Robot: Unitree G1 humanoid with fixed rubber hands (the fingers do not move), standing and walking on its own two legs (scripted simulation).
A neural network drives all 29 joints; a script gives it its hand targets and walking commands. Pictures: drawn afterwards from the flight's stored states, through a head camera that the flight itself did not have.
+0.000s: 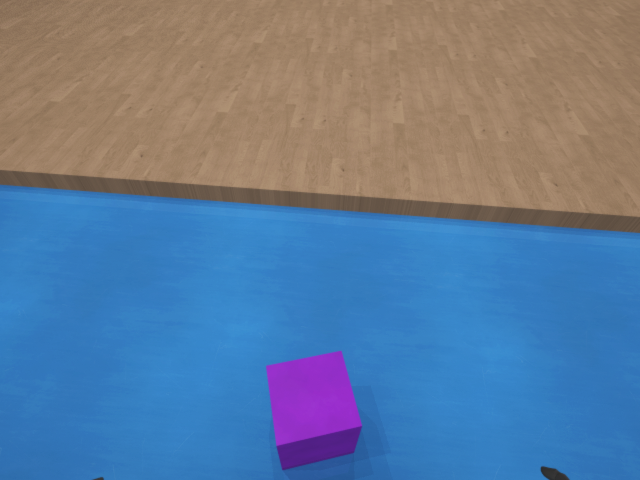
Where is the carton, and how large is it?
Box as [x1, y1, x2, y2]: [266, 351, 361, 469]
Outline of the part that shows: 341,351 266,366 276,445 282,469 353,452 361,424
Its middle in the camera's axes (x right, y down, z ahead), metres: -0.02 +0.49 +1.08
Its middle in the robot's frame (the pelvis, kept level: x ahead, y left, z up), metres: +0.43 +0.02 -0.66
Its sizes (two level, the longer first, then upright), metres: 0.210 0.200 0.250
